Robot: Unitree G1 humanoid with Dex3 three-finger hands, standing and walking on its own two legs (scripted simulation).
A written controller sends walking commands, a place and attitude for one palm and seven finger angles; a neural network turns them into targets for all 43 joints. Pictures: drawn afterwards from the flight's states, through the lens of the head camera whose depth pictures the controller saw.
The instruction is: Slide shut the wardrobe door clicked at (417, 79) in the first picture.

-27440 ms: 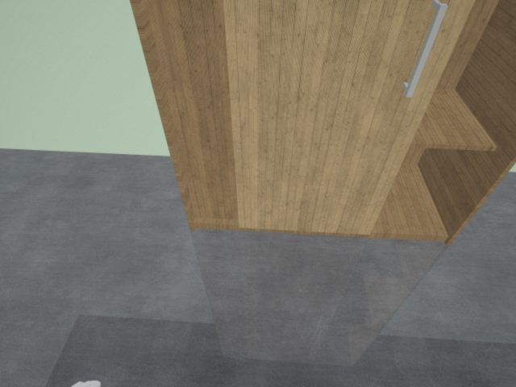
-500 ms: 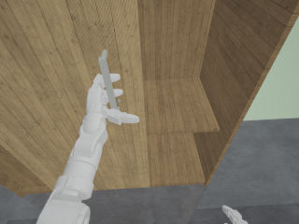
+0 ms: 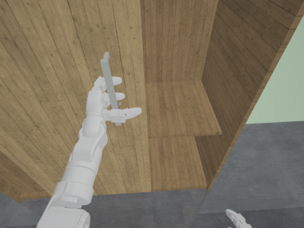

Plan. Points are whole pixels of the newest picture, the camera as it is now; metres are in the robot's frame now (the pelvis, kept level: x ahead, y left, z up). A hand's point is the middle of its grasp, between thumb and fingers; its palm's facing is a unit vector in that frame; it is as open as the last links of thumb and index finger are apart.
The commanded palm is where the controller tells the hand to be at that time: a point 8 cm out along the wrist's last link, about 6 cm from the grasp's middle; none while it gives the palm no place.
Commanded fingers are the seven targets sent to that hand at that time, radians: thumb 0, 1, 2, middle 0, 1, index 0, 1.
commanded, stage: grip the handle and tug to test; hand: left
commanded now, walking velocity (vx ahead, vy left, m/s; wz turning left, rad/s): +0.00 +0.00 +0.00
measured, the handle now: (113, 92) +0.45 +0.14 +0.13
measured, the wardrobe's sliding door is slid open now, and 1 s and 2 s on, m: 0.37 0.37 0.37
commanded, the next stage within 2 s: tug the door sideways, standing still in 1.10 s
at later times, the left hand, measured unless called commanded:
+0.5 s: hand (119, 103) +0.40 +0.11 +0.14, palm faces +0.12 -0.99 +0.01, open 5.5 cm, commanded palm +0.37 +0.15 +0.14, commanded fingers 0.00 0.90 0.90 -0.45 -1.40 -0.45 -1.40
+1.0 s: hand (120, 104) +0.40 +0.11 +0.14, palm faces +0.11 -0.99 +0.01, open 5.5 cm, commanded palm +0.34 +0.15 +0.14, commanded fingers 0.00 0.90 0.90 -0.45 -1.40 -0.45 -1.40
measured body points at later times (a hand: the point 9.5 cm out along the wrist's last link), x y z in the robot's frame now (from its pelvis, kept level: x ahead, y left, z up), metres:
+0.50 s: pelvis +0.00 +0.00 +0.00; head +0.00 -0.01 +0.45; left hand +0.38 +0.16 +0.14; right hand +0.13 -0.23 -0.12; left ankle -0.03 +0.09 -0.74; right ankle +0.00 -0.09 -0.74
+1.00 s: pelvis +0.01 +0.00 +0.00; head +0.00 -0.02 +0.45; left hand +0.38 +0.16 +0.14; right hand +0.14 -0.23 -0.11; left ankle -0.03 +0.09 -0.74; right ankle +0.00 -0.09 -0.74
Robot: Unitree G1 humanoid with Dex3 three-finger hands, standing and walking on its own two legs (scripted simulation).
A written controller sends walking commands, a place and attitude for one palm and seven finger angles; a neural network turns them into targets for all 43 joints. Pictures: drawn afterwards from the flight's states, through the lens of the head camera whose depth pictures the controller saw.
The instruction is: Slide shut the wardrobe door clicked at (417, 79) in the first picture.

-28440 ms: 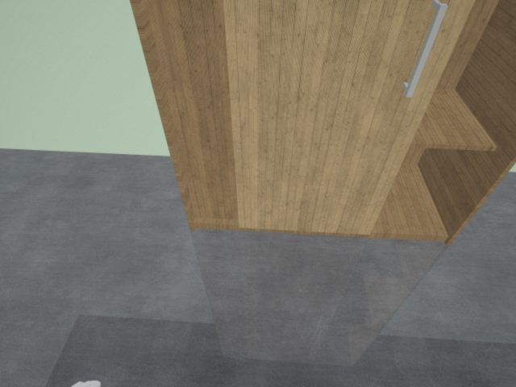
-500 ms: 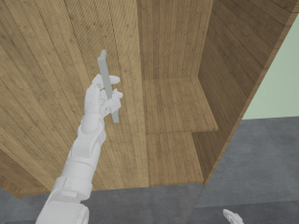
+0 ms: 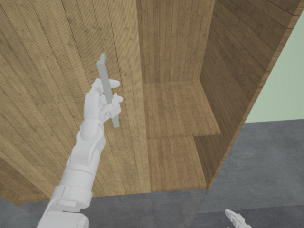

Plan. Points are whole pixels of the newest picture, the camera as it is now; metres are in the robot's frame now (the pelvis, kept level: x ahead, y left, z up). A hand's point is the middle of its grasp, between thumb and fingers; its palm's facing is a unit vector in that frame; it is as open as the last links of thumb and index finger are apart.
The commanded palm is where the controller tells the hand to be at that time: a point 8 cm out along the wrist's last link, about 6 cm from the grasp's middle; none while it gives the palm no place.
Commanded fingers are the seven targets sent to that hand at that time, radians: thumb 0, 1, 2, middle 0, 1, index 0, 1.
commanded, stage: grip the handle and tug to test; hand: left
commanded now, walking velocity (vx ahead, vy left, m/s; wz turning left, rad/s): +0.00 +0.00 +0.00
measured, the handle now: (110, 94) +0.44 +0.15 +0.13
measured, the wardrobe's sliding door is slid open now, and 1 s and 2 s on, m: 0.37 0.37 0.36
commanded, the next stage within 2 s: tug the door sideways, standing still in 0.10 s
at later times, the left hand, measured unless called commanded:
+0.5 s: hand (117, 105) +0.39 +0.11 +0.14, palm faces +0.16 -0.99 +0.00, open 5.4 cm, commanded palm +0.36 +0.12 +0.14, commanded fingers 0.00 0.90 0.90 -0.45 -1.40 -0.45 -1.40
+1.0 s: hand (118, 106) +0.39 +0.11 +0.14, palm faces +0.17 -0.99 -0.03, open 5.5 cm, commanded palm +0.37 +0.10 +0.14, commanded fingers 0.00 0.90 0.90 -0.45 -1.40 -0.45 -1.40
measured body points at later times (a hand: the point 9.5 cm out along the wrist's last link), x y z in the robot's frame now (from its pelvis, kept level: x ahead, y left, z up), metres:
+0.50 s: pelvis +0.02 +0.00 +0.00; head +0.02 -0.01 +0.45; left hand +0.38 +0.17 +0.14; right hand +0.19 -0.21 -0.11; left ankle -0.03 +0.09 -0.74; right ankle -0.01 -0.09 -0.74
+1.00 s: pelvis -0.02 +0.02 -0.01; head +0.00 +0.01 +0.44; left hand +0.37 +0.16 +0.14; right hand +0.12 -0.19 -0.13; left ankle -0.04 +0.09 -0.74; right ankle -0.01 -0.09 -0.74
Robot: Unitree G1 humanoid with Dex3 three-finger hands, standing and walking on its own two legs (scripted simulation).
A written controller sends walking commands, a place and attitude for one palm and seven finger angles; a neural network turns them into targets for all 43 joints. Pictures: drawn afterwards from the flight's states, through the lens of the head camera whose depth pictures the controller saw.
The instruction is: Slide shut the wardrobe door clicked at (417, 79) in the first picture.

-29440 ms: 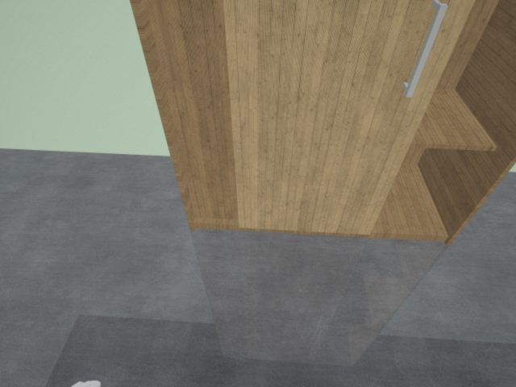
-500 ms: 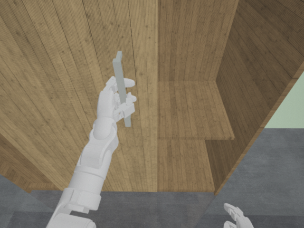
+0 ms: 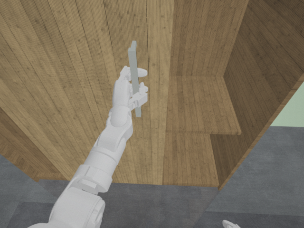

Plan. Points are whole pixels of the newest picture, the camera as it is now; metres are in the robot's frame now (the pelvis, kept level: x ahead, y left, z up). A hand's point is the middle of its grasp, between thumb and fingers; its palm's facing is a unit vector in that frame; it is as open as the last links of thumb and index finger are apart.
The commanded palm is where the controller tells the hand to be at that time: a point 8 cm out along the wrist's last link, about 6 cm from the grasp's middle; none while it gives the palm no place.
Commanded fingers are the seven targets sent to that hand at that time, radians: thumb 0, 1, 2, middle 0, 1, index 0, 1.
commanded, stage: tug the door sideways, standing still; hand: left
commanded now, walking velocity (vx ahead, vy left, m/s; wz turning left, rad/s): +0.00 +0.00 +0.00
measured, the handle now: (136, 83) +0.47 +0.09 +0.14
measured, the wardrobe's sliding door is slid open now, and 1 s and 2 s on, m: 0.37 0.36 0.29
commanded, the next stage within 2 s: step sideways, sliding the door along in 0.12 s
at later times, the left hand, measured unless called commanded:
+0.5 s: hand (141, 95) +0.42 +0.07 +0.14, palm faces +0.02 -0.99 -0.16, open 5.7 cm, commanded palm +0.40 +0.08 +0.14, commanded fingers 0.00 0.90 0.90 -0.45 -1.40 -0.45 -1.40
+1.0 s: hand (149, 93) +0.43 +0.05 +0.14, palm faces +0.28 -0.96 -0.06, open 5.9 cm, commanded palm +0.40 +0.02 +0.14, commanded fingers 0.00 0.90 0.90 -0.45 -1.40 -0.45 -1.40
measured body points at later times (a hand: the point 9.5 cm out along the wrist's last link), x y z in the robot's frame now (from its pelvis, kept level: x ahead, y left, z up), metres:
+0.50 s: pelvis +0.00 -0.03 -0.01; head +0.03 -0.05 +0.44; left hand +0.41 +0.12 +0.15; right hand +0.12 -0.26 -0.13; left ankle -0.01 +0.08 -0.74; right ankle +0.00 -0.13 -0.73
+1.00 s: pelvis +0.05 -0.14 -0.02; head +0.12 -0.13 +0.42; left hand +0.40 +0.10 +0.14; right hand +0.28 -0.31 -0.13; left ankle -0.02 +0.06 -0.73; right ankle +0.10 -0.24 -0.73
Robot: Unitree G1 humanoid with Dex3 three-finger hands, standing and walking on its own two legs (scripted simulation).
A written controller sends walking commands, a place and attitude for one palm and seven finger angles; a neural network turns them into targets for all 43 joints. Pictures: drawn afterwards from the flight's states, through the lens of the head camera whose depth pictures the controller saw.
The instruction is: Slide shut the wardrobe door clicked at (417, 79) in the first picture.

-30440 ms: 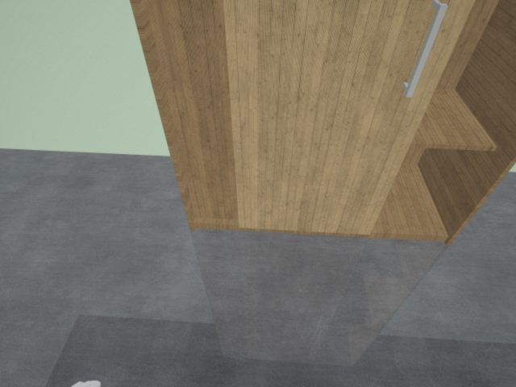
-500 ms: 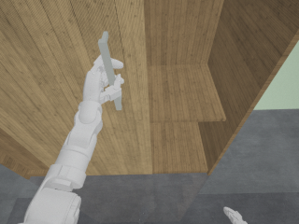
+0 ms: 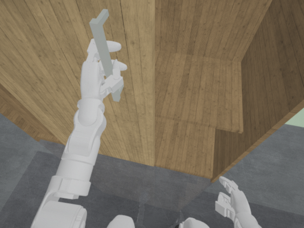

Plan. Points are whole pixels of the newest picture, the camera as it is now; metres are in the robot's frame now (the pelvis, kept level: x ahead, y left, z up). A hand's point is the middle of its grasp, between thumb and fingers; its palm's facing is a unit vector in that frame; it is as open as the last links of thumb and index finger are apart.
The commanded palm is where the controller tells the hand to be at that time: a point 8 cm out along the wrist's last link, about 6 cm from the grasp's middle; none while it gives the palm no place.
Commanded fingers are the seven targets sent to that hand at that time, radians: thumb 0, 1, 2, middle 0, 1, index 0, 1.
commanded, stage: step sideways, sliding the door along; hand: left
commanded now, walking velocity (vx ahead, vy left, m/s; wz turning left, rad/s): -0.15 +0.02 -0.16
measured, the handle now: (111, 63) +0.44 +0.17 +0.16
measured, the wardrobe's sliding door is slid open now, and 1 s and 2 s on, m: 0.36 0.29 0.21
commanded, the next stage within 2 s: none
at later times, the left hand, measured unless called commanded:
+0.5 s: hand (133, 82) +0.39 +0.11 +0.16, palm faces +0.08 -1.00 -0.03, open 5.8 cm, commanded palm +0.36 +0.07 +0.16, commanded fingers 0.00 0.90 0.90 -0.45 -1.40 -0.45 -1.40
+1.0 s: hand (149, 85) +0.38 +0.07 +0.16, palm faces -0.03 -1.00 +0.00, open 5.7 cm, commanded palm +0.36 +0.05 +0.16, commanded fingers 0.00 0.90 0.90 -0.45 -1.40 -0.45 -1.40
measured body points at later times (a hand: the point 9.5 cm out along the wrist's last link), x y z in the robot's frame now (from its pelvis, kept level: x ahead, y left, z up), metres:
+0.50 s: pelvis +0.02 +0.02 +0.01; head +0.13 +0.00 +0.45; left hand +0.38 +0.16 +0.16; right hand +0.25 -0.17 -0.10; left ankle -0.05 +0.18 -0.71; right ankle +0.03 -0.12 -0.71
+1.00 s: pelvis +0.01 +0.00 +0.00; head +0.11 +0.00 +0.44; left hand +0.38 +0.12 +0.16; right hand +0.22 -0.21 -0.10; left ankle -0.04 +0.17 -0.72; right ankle +0.04 -0.11 -0.71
